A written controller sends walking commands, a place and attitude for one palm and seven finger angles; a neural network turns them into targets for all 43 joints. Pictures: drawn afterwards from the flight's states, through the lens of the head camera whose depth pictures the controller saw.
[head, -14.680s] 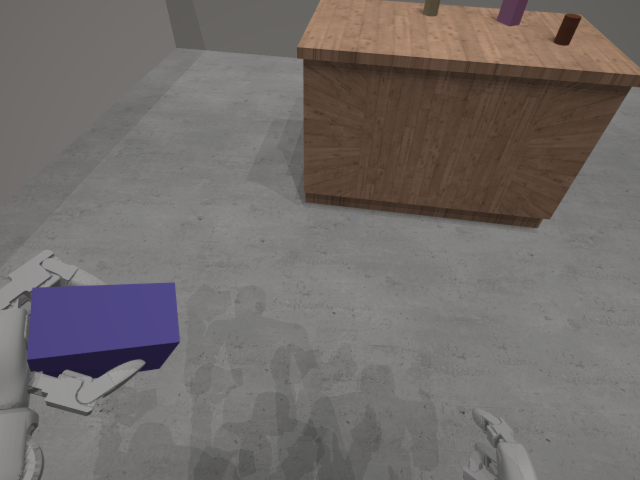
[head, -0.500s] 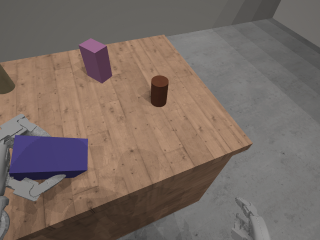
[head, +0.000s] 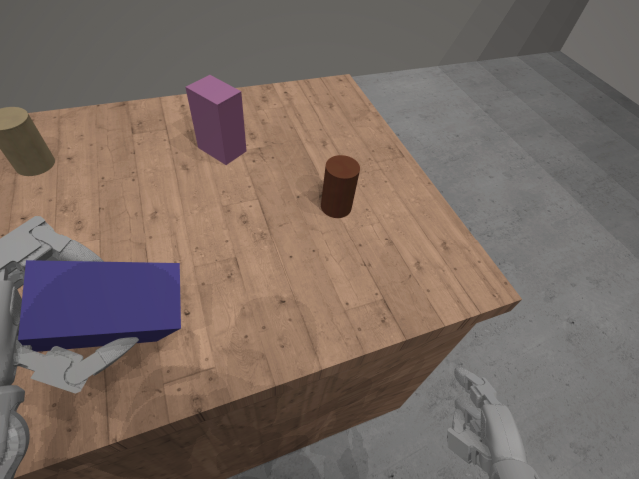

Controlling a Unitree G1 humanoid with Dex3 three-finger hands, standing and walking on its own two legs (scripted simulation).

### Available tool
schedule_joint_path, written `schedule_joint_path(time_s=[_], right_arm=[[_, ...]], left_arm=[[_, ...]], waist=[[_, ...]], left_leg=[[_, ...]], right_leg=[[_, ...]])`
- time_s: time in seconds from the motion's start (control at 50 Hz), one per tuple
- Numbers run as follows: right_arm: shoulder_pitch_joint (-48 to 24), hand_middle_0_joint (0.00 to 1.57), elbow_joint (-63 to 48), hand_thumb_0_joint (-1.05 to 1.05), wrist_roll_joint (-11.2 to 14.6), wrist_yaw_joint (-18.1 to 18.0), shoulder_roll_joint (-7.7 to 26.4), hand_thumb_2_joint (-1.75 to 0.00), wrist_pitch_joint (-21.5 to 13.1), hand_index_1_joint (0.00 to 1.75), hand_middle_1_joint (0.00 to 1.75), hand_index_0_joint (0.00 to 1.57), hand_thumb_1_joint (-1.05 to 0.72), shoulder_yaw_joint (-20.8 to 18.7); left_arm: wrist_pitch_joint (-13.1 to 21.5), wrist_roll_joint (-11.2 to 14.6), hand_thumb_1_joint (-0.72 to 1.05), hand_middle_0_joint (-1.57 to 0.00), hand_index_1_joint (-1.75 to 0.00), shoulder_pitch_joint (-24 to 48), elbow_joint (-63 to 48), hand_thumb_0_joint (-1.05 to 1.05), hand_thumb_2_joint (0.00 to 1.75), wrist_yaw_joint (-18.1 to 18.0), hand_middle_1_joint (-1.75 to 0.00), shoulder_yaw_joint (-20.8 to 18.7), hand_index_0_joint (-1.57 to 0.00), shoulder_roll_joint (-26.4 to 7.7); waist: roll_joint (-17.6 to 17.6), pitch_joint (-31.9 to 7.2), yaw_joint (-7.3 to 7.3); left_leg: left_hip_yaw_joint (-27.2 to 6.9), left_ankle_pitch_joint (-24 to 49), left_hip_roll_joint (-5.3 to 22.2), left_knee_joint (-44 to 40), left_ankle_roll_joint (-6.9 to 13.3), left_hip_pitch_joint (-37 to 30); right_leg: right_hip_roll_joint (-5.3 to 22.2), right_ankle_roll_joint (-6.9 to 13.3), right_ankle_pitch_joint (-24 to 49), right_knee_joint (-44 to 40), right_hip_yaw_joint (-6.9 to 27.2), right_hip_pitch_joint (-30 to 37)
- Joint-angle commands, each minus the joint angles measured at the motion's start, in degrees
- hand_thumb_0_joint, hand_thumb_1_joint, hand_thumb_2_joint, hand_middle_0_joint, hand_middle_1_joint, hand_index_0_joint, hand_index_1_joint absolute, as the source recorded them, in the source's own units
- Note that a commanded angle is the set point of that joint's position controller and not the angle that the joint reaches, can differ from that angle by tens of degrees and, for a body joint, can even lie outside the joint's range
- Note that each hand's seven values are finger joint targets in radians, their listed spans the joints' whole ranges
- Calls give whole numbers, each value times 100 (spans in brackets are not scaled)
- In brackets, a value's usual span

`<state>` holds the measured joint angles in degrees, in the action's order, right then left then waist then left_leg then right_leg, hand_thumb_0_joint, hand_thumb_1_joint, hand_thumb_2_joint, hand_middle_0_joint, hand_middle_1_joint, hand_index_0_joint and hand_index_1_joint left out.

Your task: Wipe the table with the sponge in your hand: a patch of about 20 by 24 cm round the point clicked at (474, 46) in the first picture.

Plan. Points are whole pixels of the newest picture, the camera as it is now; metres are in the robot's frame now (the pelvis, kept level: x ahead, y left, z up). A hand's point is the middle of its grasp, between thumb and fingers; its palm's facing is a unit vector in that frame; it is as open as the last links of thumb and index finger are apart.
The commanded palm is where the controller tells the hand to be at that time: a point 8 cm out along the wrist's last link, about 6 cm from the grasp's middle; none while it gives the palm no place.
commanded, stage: look again from close up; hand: left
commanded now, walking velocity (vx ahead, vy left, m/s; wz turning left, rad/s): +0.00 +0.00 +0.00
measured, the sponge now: (124, 307) +0.23 +0.22 +0.14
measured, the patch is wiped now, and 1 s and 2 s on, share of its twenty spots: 0.00 0.00 0.00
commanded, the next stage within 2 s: shuffle to correct the standing spot in 0.12 s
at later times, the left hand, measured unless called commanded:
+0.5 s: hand (78, 324) +0.20 +0.24 +0.16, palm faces +0.37 -0.82 -0.43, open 9.8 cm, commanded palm +0.14 +0.27 +0.17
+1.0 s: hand (60, 374) +0.16 +0.23 +0.16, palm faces +0.38 -0.79 -0.48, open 9.8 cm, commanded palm +0.10 +0.26 +0.17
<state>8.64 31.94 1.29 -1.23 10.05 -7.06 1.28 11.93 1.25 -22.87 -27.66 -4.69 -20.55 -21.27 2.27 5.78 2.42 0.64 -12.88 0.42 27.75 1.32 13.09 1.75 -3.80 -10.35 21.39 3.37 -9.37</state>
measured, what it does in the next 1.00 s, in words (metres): shifts its weight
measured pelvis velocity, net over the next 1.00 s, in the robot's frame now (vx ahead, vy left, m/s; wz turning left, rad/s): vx -0.06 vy -0.02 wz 0.02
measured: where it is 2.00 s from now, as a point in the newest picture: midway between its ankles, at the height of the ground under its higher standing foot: outside the picture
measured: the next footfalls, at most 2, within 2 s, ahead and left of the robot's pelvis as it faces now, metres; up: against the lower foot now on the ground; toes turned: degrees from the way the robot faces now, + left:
none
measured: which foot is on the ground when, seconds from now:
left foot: down 0.00-1.00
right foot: down 0.00-1.00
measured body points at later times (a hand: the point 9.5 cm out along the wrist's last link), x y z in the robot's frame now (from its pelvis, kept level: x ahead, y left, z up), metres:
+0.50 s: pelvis -0.02 -0.01 +0.00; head +0.02 +0.01 +0.44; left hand +0.17 +0.28 +0.19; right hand +0.17 -0.22 -0.08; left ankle +0.02 +0.10 -0.74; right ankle +0.02 -0.17 -0.74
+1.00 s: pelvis -0.06 -0.02 -0.01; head -0.02 -0.01 +0.43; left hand +0.13 +0.27 +0.19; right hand +0.10 -0.26 -0.10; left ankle +0.02 +0.10 -0.74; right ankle +0.01 -0.17 -0.74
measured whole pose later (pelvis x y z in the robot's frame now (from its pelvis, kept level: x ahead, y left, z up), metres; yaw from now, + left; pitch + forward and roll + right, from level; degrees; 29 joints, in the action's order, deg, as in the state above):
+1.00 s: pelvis -0.06 -0.02 -0.01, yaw +1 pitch -2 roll -2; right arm 13.7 33.0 2.3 -2.0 11.3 -7.6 -0.9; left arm 12.1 1.0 -25.6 -29.9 -6.1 -24.3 -23.8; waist -0.2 6.9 -0.2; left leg -1.1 -14.3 2.0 35.7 0.4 22.2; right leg 0.1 -1.0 -15.2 32.6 1.4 -19.4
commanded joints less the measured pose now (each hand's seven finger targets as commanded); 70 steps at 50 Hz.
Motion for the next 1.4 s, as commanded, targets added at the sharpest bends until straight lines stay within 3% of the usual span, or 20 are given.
schedule_joint_path(time_s=[0.0,0.16,0.34,0.42,0.5,0.52,0.6,0.7,0.76,0.82,0.86,0.94,1.0,1.08,1.14,1.2,1.24,1.32,1.36,1.38], right_arm=[[-419,20,-816,0,24,-63,782,-90,-273,30,30,20,-90,-318],[-308,20,-831,0,25,-58,794,-90,-290,30,30,20,-90,-348],[-251,20,-908,0,59,-33,789,-90,-333,30,30,20,-90,-384],[-212,20,-927,0,46,9,760,-90,-316,30,30,20,-90,-373],[-318,20,-971,0,29,27,784,-90,-349,30,30,20,-90,-402],[-230,20,-996,0,3,35,757,-90,-317,30,30,20,-90,-386],[-237,20,-990,0,-16,12,753,-90,-315,30,30,20,-90,-436],[-154,20,-800,0,-76,-59,646,-90,-277,30,30,20,-90,-448],[-201,20,-870,0,-55,-123,709,-90,-205,30,30,20,-90,-450],[-255,20,-907,0,24,-183,808,-90,-221,30,30,20,-90,-398],[-225,20,-919,0,100,-181,868,-90,-308,30,30,20,-90,-442],[-136,20,-809,0,91,-92,852,-90,-395,30,30,20,-90,-462],[-108,20,-734,0,67,-13,850,-90,-421,30,30,20,-90,-456],[-7,20,-447,0,-28,-12,791,-90,-375,30,30,20,-90,-403],[-131,20,-421,0,-18,-29,812,-90,-355,30,30,20,-90,-355],[-353,20,-625,0,48,-37,856,-90,-453,30,30,20,-90,-396],[-277,20,-670,0,15,33,764,-90,-452,30,30,20,-90,-474],[-37,20,-665,0,13,149,751,-90,-399,30,30,20,-90,-349],[9,20,-597,0,-22,127,764,-90,-389,30,30,20,-90,-332],[97,20,-628,0,32,105,850,-90,-367,30,30,20,-90,-468]], left_arm=[[350,64,10,-120,-160,415,-1196,0,130,-153,-160,-634,-120,-964],[422,22,10,-120,-160,470,-1297,0,130,-156,-160,-593,-120,-945],[502,64,10,-120,-160,312,-1416,0,130,-160,-160,-746,-120,-1001],[490,94,10,-120,-160,114,-1248,0,130,-126,-160,-646,-120,-820],[578,93,10,-120,-160,96,-1604,0,130,-134,-160,-946,-120,-1108],[596,132,10,-120,-160,42,-1530,0,130,-89,-160,-732,-120,-857],[675,175,10,-120,-160,-104,-1686,0,130,-96,-160,-1062,-120,-1154],[749,227,10,-120,-160,-354,-1691,0,130,-195,-160,-1242,-120,-1300],[653,254,10,-120,-160,-424,-1707,0,130,-254,-160,-1147,-120,-1163],[527,221,10,-120,-160,-440,-1492,0,130,-297,-160,-1059,-120,-1050],[481,118,10,-120,-160,-205,-1532,0,130,-315,-160,-1126,-120,-1149],[362,33,10,-120,-160,47,-1457,0,130,-280,-160,-942,-120,-1082],[291,-3,10,-120,-160,165,-1483,0,130,-237,-160,-901,-120,-1110],[243,52,10,-120,-160,306,-1317,0,130,-227,-160,-718,-120,-988],[255,65,10,-120,-160,659,-1531,0,130,-247,-160,-725,-120,-1013],[344,-1,10,-120,-160,647,-1923,0,130,-271,-160,-1026,-120,-1208],[368,-41,10,-120,-160,521,-1703,0,130,-207,-160,-956,-120,-1070],[356,-11,10,-120,-160,-107,-1255,0,130,-134,-160,-755,-120,-863],[332,-1,10,-120,-160,191,-1144,0,130,-182,-160,-820,-120,-1011],[240,63,10,-120,-160,118,-1093,0,130,-156,-160,-600,-120,-788]], waist=[[-674,-1086,-90],[-751,-940,-105],[-998,-960,-69],[-770,-1010,-67],[-762,-1121,-46],[-724,-1117,-63],[-289,-1166,-89],[259,-1206,-174],[79,-1308,-193],[-850,-1085,-188],[-1093,-984,-139],[-1026,-910,-152],[-542,-641,-191],[307,-548,-301],[-86,-487,-342],[-2057,-640,-237],[-1770,-577,-203],[-876,-799,-164],[-332,-874,-266],[445,-855,-321]], left_leg=[[-159,303,332,-715,-25,-230],[-322,-316,412,-873,28,180],[-450,240,750,-937,24,273],[-410,108,794,-709,55,404],[-343,205,805,-397,60,446],[-359,188,793,-335,51,535],[-198,-252,487,265,-52,418],[-113,-660,15,1186,-172,-120],[-399,-916,237,439,-47,-38],[-913,-2016,638,-647,152,771],[-1106,-2743,894,-1036,284,1524],[-720,-2647,703,-709,228,1518],[-367,-2495,310,-107,100,1233],[-66,-1398,-139,1492,-66,-168],[-484,-1535,45,659,-7,-272],[-2036,-3316,1114,-1835,397,1043],[-1811,-3191,1179,-1856,510,1741],[-1027,-2111,645,-577,271,1135],[-592,-1296,351,61,111,771],[-426,-713,105,629,33,338]], right_leg=[[18,388,858,-118,-165,339],[38,389,473,-48,-263,495],[-45,320,597,413,-368,411],[-33,312,624,485,-338,263],[7,369,980,611,-137,77],[15,391,950,637,-181,59],[284,659,1083,325,396,-465],[1021,1156,173,-285,1009,-1564],[633,810,-586,75,634,-1303],[36,447,-1561,463,141,-728],[-161,370,-1338,1090,-168,-8],[-164,408,-1160,936,-324,160],[-61,565,-1657,227,-33,-442],[668,1029,-2640,-606,798,-2163],[406,888,-2435,-9,421,-2160],[-453,333,-1482,2393,-380,-659],[-437,366,-1264,2957,-375,-199],[-254,524,-646,41,-557,401],[237,770,-160,-379,126,183],[517,949,-101,-387,682,-309]])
